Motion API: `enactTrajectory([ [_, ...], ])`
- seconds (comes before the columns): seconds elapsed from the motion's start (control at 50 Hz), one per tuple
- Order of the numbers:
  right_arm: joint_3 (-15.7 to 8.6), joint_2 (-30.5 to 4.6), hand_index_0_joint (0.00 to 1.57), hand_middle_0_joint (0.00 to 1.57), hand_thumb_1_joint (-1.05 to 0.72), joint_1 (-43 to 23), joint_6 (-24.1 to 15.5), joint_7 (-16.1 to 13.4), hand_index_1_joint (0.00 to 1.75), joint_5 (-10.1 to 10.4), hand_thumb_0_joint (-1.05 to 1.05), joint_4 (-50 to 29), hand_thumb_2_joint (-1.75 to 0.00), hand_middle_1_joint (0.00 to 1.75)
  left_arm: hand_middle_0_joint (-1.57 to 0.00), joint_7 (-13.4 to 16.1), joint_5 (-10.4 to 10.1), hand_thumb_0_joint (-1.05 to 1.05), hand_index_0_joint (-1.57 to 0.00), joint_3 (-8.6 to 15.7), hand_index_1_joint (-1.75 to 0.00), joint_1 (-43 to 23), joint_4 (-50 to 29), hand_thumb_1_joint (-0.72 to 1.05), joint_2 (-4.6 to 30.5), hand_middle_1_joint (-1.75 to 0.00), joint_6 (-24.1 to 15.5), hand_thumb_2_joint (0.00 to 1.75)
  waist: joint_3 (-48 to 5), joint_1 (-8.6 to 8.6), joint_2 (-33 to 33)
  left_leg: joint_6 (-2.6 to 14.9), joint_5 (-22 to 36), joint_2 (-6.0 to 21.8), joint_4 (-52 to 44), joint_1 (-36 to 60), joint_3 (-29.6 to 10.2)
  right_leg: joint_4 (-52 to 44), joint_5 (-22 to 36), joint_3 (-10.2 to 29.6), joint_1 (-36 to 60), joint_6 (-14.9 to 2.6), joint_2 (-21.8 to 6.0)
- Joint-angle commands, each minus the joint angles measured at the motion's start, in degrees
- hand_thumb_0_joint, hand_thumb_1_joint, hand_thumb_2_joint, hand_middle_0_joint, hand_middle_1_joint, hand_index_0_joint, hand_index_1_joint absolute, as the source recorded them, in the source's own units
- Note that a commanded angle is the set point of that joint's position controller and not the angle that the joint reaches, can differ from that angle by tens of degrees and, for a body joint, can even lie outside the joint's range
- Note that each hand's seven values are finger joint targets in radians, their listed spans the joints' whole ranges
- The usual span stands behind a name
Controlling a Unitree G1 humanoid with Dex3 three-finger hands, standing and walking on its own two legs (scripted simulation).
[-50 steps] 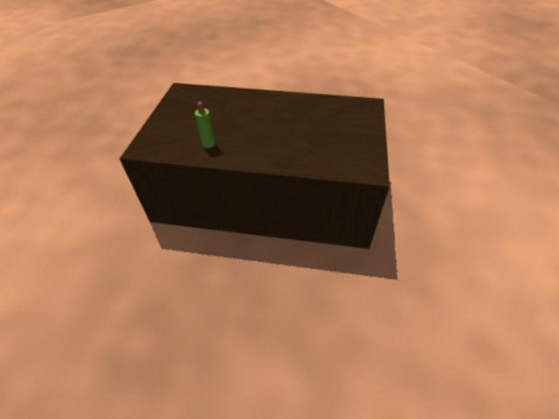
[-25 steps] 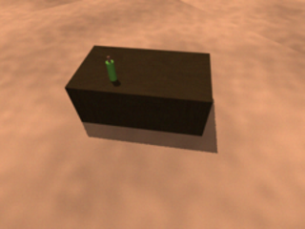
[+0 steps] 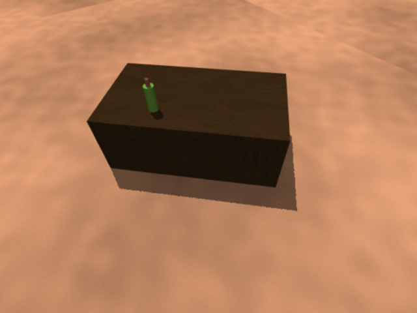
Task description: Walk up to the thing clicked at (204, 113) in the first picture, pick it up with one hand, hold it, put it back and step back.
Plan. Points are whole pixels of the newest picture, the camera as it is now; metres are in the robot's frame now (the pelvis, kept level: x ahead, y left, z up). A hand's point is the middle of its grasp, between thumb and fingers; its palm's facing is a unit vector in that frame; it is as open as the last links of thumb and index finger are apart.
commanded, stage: stand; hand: left
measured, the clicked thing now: (150, 94) +1.15 +0.31 -0.30
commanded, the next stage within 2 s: walk up in 0.12 s
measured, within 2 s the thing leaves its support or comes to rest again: neither
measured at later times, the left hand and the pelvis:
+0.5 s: hand out of the picture +0.08 +0.38 -0.17, palm faces -0.07 -0.91 -0.41, open 7.4 cm; pelvis +0.08 +0.08 -0.03, yaw -3 degrees
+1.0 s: hand (80, 214) +0.39 +0.36 -0.13, palm faces -0.12 -0.89 -0.44, open 7.4 cm; pelvis +0.27 +0.09 -0.02, yaw -7 degrees
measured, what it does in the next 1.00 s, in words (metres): walks ahead: left foot, then right foot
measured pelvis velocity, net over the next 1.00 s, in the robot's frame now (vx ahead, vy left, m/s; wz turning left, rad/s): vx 0.27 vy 0.09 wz -0.12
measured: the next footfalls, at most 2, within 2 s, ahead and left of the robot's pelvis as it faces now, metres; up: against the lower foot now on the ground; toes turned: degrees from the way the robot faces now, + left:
left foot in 0.44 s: +0.19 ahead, +0.21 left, +0.00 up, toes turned +1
right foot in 0.86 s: +0.34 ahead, -0.04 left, +0.00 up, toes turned -10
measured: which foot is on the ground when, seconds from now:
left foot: down 0.00-0.16, up 0.18-0.42, down 0.44-0.86, up 0.88-1.00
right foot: down 0.00-0.46, up 0.48-0.84, down 0.86-1.00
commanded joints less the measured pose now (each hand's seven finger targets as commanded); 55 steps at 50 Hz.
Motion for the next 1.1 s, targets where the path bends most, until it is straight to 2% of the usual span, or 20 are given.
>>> enactTrajectory([
  [0.0,-2.45,-12.23,0.2,0.2,-0.9,-1.61,-1.29,-0.72,0.3,-0.2,0.0,-3.41,-0.9,0.3,-0.2,1.04,-0.13,0.0,-0.2,2.59,-0.3,-1.68,-3.29,0.9,12.22,-0.3,-0.93,0.9,-4.88,-0.14,0.13,2.1,9.9,6.4,-1.84,0.43,-4.15,-2.82,10.26,5.71,0.69,-1.04,-7.82],
  [0.08,-2.38,-11.81,0.2,0.2,-0.9,-1.28,-1.26,-0.72,0.3,-0.32,0.0,-3.37,-0.9,0.3,-0.2,1.07,-0.05,0.0,-0.2,2.67,-0.3,-2.01,-3.4,0.9,12.36,-0.3,-1.03,0.9,-4.42,-0.3,-0.43,2.12,8.7,6.3,-2.13,-0.07,-4.08,-3.14,9.46,5.93,0.4,-0.98,-7.86],
  [0.1,-6.81,-18.46,0.2,0.2,-0.9,-0.55,-1.75,1.03,0.3,-2.27,0.0,-7.96,-0.9,0.3,-0.2,0.13,0.26,0.0,-0.2,6.35,-0.3,5.26,-5.41,0.9,18.98,-0.3,-1.87,0.9,-7.45,0.87,2.17,5.53,-18.78,2.87,5.49,-2.7,-1.39,-0.5,-17.65,8.48,2.86,-4.34,-6.72],
  [0.14,-6.68,-14.89,0.2,0.2,-0.9,-6.19,-1.06,2.33,0.3,-2.74,0.0,-10.98,-0.9,0.3,-0.2,-0.21,1.14,0.0,-0.2,8.11,-0.3,9.96,-4.33,0.9,21.23,-0.3,-2.47,0.9,2.05,4.68,-6.18,4.21,-21.58,-0.3,20.44,-26.6,2.97,-9.24,-36.47,24.62,6.88,-9.63,-16.69],
  [0.18,-6.61,-14.16,0.2,0.2,-0.9,-6.34,-1.18,3.1,0.3,-3.11,0.0,-12.76,-0.9,0.3,-0.2,0.18,1.09,0.0,-0.2,8.45,-0.3,10.13,-6.72,0.9,20.42,-0.3,-3.67,0.9,5.51,4.62,-4.31,3.18,-13.56,4.24,29.55,-35.86,-3.34,-11.96,-30.9,30.74,8.7,-14.37,-22.31],
  [0.32,-8.47,-13.78,0.2,0.2,-0.9,-1.4,-1.46,5.34,0.3,-2.76,0.0,-15.2,-0.9,0.3,-0.2,-0.72,1.01,0.0,-0.2,8.53,-0.3,6.5,-12.89,0.9,19.94,-0.3,-4.07,0.9,2.52,1.38,-9.33,0.68,-8.5,4.57,18.4,-17.74,-0.29,-7.27,-14.78,13.23,-4.61,-9.86,-13.85],
  [0.4,-10.57,-15.53,0.2,0.2,-0.9,10.65,-1.62,4.99,0.3,-2.66,0.0,-12.08,-0.9,0.3,-0.2,-0.98,1.15,0.0,-0.2,7.64,-0.3,4.19,-14.43,0.9,18.47,-0.3,-3.44,0.9,-0.72,-5.9,-3.99,1.73,-3.38,1.13,13.53,6.84,5.26,6.49,-15.3,6.63,-21.82,-7.1,-9.69],
  [0.42,-11.79,-18.41,0.2,0.2,-0.9,17.5,-1.96,4.44,0.3,-2.67,0.0,-10.48,-0.9,0.3,-0.2,-0.98,1.64,0.0,-0.2,6.61,-0.3,6.78,-14.69,0.9,15.8,-0.3,-3.24,0.9,-4.43,-8.79,3.93,3.7,-9.92,2.2,12.02,18.21,0.98,21.67,-14.46,5.07,-29.28,-5.84,-6.02],
  [0.44,-12.52,-23.88,0.2,0.2,-0.9,21.99,-2.67,3.9,0.3,-3.26,0.0,-11.18,-0.9,0.3,-0.2,-0.78,0.44,0.0,-0.2,5.32,-0.3,8.87,-15.27,0.9,11.03,-0.3,-3.3,0.9,-5.53,-9.94,21.38,7.71,-35.13,17.26,-4.41,15.68,-26.07,42.26,-21.1,0.78,-36.44,-3.3,3.88],
  [0.46,-12.62,-26.35,0.2,0.2,-0.9,16.04,-2.78,4.04,0.3,-1.82,0.0,-13.73,-0.9,0.3,-0.2,0.21,0.14,0.0,-0.2,6.25,-0.3,9.47,-14.4,0.9,16.04,-0.3,-3.0,0.9,-3.83,-7.49,16.43,13.43,-46.01,23.36,-11.5,5.08,-39.31,49.27,-22.21,7.37,-33.22,-3.87,2.15],
  [0.5,-10.77,-21.76,0.2,0.2,-0.9,7.95,-2.84,3.55,0.3,-0.97,0.0,-16.79,-0.9,0.3,-0.2,-0.02,-0.72,0.0,-0.2,6.11,-0.3,13.51,-12.56,0.9,18.48,-0.3,-3.09,0.9,1.4,-1.46,7.5,12.99,-36.26,19.88,-8.37,-2.43,-26.48,50.1,-14.22,8.61,-31.51,-3.56,-2.33],
  [0.56,-9.17,-17.81,0.2,0.2,-0.9,7.98,-3.63,3.19,0.3,-0.85,0.0,-17.65,-0.9,0.3,-0.2,-1.03,-0.85,0.0,-0.2,6.58,-0.3,16.97,-10.4,0.9,18.04,-0.3,-3.19,0.9,0.98,-0.53,9.01,11.67,-19.41,13.72,-6.58,-4.09,-12.55,41.42,-9.02,5.27,-25.58,-1.26,-3.94],
  [0.66,-9.26,-18.79,0.2,0.2,-0.9,10.58,-3.95,3.25,0.3,-1.07,0.0,-19.26,-0.9,0.3,-0.2,-1.95,0.11,0.0,-0.2,6.59,-0.3,10.4,-15.03,0.9,16.3,-0.3,-3.02,0.9,3.64,-1.66,8.6,15.31,-14.26,16.56,-6.97,-3.85,-8.93,27.65,-8.3,2.81,-24.07,0.04,-5.67],
  [0.8,-8.32,-16.67,0.2,0.2,-0.9,10.36,-2.67,3.7,0.3,-1.08,0.0,-22.36,-0.9,0.3,-0.2,-1.5,-0.04,0.0,-0.2,7.44,-0.3,13.6,-15.19,0.9,14.79,-0.3,-4.48,0.9,-0.62,1.41,1.87,10.38,0.52,10.68,8.58,-10.09,1.07,11.43,1.02,-4.47,-2.74,-2.04,0.01],
  [0.82,-7.18,-14.15,0.2,0.2,-0.9,12.02,-2.68,3.63,0.3,-0.8,0.0,-22.9,-0.9,0.3,-0.2,-0.8,0.07,0.0,-0.2,8.41,-0.3,17.78,-14.5,0.9,16.92,-0.3,-4.98,0.9,-4.32,3.73,-3.63,8.28,5.1,8.05,19.1,-13.02,3.54,9.55,-0.56,-1.87,6.43,-3.15,-0.34],
  [0.84,-6.37,-11.82,0.2,0.2,-0.9,12.57,-2.89,3.6,0.3,-0.8,0.0,-24.01,-0.9,0.3,-0.2,0.08,0.38,0.0,-0.2,9.97,-0.3,23.64,-14.02,0.9,21.05,-0.3,-5.49,0.9,-8.08,6.76,-13.9,5.31,-1.39,2.16,36.43,-21.04,7.4,3.76,-8.71,14.7,13.39,-6.43,-11.04],
  [0.86,-6.44,-12.88,0.2,0.2,-0.9,13.43,-2.33,3.53,0.3,-0.75,0.0,-24.5,-0.9,0.3,-0.2,0.59,-0.03,0.0,-0.2,10.38,-0.3,23.72,-15.39,0.9,25.4,-0.3,-5.61,0.9,-7.38,5.52,-16.27,3.19,-20.36,-3.2,44.76,-31.38,3.19,-4.27,-14.24,39.76,14.56,-12.96,-23.84],
  [0.88,-7.61,-17.21,0.2,0.2,-0.9,11.74,-1.58,2.89,0.3,-1.27,0.0,-23.26,-0.9,0.3,-0.2,0.63,-0.68,0.0,-0.2,9.85,-0.3,19.98,-16.34,0.9,24.93,-0.3,-5.3,0.9,-3.6,4.34,-8.24,2.69,-21.16,1.49,49.76,-31.94,-2.78,-2.87,-15.64,40.92,7.87,-16.92,-26.02],
  [0.96,-7.56,-15.82,0.2,0.2,-0.9,15.12,-1.0,3.54,0.3,-0.89,0.0,-20.04,-0.9,0.3,-0.2,0.89,-1.31,0.0,-0.2,8.2,-0.3,13.06,-18.34,0.9,19.74,-0.3,-5.51,0.9,0.68,0.0,-6.91,2.16,-10.54,5.0,44.41,-27.55,-2.94,-2.47,-4.7,17.43,-2.89,-11.78,-15.67],
  [1.08,-8.27,-14.08,0.2,0.2,-0.9,9.37,-0.94,5.39,0.3,-1.87,0.0,-22.51,-0.9,0.3,-0.2,0.76,-0.06,0.0,-0.2,8.82,-0.3,13.04,-20.49,0.9,21.5,-0.3,-6.51,0.9,1.01,0.79,-8.84,0.59,-6.04,7.35,29.0,-23.82,-0.11,-0.57,0.77,9.42,-7.85,-12.55,-14.89],
])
